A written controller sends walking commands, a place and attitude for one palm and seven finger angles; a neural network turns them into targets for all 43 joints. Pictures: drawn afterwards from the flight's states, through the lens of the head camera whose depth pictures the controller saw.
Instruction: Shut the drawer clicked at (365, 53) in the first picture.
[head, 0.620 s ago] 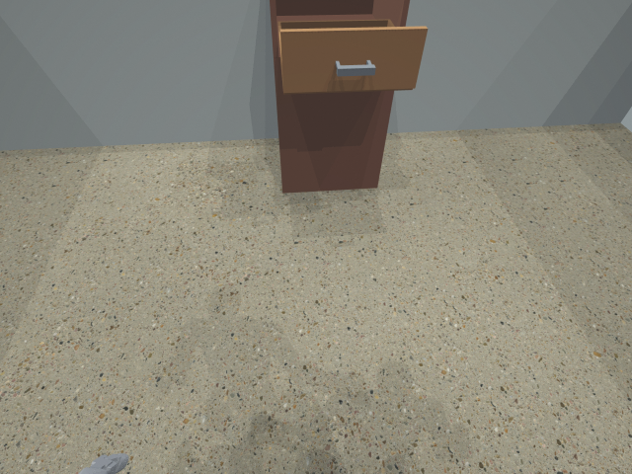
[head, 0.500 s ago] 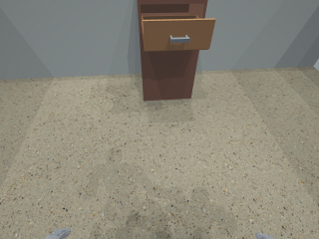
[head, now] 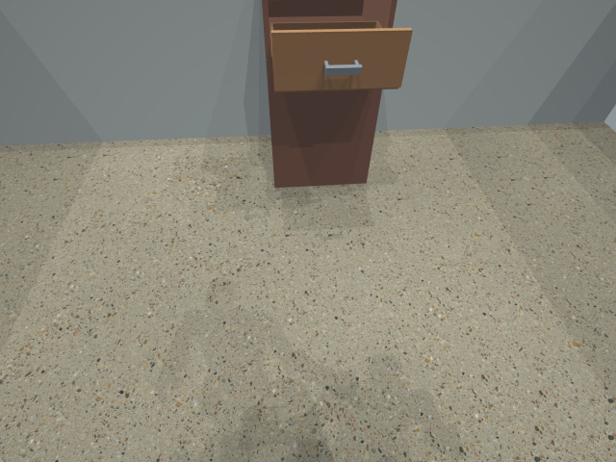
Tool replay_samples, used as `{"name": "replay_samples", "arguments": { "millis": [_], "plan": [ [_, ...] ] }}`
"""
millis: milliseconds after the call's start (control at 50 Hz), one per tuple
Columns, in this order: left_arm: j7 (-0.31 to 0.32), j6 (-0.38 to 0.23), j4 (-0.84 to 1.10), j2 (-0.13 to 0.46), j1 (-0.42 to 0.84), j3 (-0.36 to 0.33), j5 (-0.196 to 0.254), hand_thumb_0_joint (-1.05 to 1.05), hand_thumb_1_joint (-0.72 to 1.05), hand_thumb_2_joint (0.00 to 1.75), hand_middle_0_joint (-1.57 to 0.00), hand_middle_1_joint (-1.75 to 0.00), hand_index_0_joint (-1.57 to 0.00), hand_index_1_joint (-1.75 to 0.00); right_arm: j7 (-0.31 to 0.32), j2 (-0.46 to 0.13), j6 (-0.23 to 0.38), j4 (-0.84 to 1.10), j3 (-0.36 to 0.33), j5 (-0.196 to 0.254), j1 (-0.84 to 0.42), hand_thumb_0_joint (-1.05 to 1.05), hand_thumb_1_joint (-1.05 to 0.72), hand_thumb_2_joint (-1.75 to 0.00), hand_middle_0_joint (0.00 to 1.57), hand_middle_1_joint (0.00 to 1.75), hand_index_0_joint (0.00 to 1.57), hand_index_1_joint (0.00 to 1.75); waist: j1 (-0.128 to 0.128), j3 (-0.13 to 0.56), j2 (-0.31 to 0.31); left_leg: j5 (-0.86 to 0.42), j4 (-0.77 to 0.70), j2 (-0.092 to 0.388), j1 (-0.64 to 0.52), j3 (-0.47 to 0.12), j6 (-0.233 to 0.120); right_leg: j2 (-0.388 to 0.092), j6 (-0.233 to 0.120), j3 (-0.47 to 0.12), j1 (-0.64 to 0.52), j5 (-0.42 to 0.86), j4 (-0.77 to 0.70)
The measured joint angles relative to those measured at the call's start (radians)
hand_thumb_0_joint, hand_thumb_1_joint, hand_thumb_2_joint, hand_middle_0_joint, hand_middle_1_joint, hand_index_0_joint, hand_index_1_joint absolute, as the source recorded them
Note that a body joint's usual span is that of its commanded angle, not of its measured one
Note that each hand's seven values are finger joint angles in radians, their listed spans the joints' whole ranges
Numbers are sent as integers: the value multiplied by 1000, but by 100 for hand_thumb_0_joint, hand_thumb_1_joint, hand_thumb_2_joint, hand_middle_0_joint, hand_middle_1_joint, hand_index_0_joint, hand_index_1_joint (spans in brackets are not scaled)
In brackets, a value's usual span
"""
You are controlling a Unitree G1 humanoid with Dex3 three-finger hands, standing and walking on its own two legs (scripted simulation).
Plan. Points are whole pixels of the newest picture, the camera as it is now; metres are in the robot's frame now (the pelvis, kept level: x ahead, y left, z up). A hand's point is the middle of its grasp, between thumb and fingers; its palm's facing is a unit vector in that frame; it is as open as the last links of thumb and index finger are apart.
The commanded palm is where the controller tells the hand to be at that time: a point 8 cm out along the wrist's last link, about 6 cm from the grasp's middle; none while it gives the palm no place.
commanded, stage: stand and wait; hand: left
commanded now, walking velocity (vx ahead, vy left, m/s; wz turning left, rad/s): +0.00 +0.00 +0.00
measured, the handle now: (342, 66) +1.20 -0.03 -0.03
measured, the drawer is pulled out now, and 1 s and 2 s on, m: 0.28 0.28 0.28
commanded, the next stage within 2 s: look at it before walking up in 0.20 s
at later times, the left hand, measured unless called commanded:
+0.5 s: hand out of the picture +0.07 +0.24 -0.15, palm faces -0.03 -0.94 -0.33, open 7.4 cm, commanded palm none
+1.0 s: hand out of the picture +0.07 +0.24 -0.15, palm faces -0.03 -0.94 -0.34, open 7.4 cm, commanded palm none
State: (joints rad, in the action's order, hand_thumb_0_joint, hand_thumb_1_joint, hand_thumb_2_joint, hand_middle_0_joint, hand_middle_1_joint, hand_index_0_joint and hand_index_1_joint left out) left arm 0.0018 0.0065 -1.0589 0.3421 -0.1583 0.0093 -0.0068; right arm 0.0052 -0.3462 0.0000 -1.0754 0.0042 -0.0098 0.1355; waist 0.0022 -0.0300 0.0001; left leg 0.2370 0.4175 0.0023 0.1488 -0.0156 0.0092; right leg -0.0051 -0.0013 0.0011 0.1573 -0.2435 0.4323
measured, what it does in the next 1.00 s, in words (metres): stands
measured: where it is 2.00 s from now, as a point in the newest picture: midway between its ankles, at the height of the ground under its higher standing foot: (336, 446)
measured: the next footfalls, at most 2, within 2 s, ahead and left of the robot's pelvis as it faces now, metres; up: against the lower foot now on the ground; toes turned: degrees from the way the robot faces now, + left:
left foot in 1.80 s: +0.43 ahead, +0.00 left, +0.00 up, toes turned -17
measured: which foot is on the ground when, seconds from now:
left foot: down 0.00-1.00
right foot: down 0.00-1.00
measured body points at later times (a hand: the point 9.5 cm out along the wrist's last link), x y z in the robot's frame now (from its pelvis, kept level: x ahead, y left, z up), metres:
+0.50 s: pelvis -0.01 +0.00 +0.00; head -0.01 -0.01 +0.45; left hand +0.08 +0.29 -0.13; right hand +0.06 -0.30 -0.13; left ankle -0.01 +0.13 -0.74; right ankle -0.01 -0.12 -0.74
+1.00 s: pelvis +0.00 +0.00 +0.00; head +0.00 +0.00 +0.45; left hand +0.07 +0.29 -0.13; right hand +0.08 -0.29 -0.13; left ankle -0.01 +0.13 -0.74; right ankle -0.01 -0.12 -0.74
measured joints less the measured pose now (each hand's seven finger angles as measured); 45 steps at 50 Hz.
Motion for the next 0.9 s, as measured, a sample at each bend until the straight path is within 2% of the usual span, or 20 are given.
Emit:
{"name": "replay_samples", "arguments": {
  "millis": [900],
  "plan": [
    [-1, -8, -29, -2, 15, 0, -3, 1, 90, 90, -21, -30, -20, -30, -1, 10, 9, -34, 4, 3, -15, 1, -91, -90, 21, 30, 20, 30, 1, 6, 3, -26, -51, 7, -21, 8, 4, 7, -2, -8, -17, 29, -49]
  ]
}}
